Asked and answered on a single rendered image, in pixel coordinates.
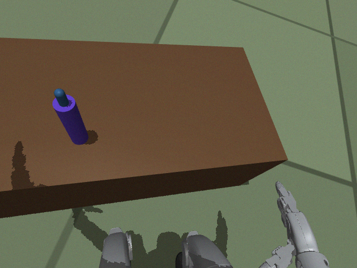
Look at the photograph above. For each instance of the right robot hand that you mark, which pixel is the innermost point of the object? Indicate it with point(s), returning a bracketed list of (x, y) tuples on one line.
[(299, 233)]

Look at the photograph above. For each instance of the right robot arm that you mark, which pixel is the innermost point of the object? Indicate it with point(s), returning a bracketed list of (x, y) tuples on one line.
[(311, 259)]

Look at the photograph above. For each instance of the bottle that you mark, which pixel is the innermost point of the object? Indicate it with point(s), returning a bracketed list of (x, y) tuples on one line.
[(67, 111)]

